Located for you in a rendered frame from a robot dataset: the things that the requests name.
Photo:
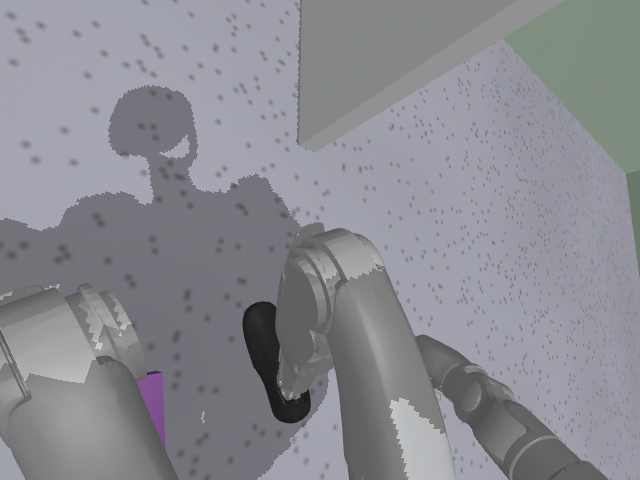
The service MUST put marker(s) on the right robot arm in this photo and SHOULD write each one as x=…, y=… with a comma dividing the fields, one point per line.
x=518, y=442

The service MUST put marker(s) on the right robot hand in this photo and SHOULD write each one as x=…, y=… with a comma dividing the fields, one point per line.
x=439, y=360

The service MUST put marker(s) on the right robot foot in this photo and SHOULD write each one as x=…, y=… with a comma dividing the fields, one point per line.
x=263, y=347

